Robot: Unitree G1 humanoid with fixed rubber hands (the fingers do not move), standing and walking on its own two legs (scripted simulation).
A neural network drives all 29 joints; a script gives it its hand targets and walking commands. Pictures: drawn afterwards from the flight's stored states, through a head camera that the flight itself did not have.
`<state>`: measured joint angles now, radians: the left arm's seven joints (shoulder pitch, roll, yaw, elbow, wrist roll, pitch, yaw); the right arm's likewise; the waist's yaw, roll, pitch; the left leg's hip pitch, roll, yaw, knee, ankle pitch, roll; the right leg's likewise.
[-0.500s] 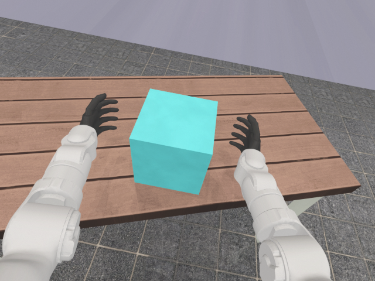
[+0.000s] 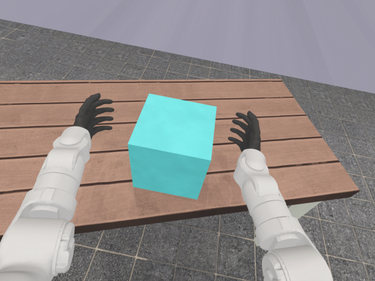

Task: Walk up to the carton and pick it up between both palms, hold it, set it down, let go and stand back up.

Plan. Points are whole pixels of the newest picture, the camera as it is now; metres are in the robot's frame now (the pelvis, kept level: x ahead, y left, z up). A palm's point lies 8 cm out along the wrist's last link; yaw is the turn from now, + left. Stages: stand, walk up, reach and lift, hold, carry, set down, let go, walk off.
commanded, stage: set down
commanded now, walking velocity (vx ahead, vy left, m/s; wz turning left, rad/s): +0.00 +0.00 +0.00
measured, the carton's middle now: (173, 147) +0.45 -0.01 +0.00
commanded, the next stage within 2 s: none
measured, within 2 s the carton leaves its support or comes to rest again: neither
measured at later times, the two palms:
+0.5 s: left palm (79, 138) +0.41 +0.19 +0.08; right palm (253, 156) +0.35 -0.17 +0.09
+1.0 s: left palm (56, 228) +0.26 +0.23 +0.00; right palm (249, 237) +0.21 -0.15 +0.00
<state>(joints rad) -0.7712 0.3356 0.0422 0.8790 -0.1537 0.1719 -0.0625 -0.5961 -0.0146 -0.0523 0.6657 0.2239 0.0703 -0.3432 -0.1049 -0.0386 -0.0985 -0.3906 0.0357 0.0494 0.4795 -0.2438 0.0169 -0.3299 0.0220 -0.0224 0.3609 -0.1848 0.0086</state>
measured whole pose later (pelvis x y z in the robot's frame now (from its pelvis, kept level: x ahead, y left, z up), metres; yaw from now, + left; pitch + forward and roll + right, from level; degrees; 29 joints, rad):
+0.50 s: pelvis +0.00 +0.01 +0.00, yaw -2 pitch +7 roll -2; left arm -0.61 0.34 0.03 0.59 -0.19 0.32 -0.06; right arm -0.46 -0.07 -0.01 0.48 0.26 0.12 -0.34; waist -0.07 -0.03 -0.06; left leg -0.35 0.04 0.07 0.49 -0.27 0.03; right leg -0.29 0.03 0.00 0.35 -0.18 0.02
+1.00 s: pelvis -0.03 +0.01 -0.01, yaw -3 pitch +1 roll -2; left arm -0.07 0.38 -0.07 0.33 -0.30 -0.06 -0.11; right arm 0.08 0.05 0.06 0.26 0.08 -0.25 -0.35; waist 0.03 -0.01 0.10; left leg -0.32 0.02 0.04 0.58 -0.28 0.03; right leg -0.30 0.01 -0.02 0.51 -0.22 0.01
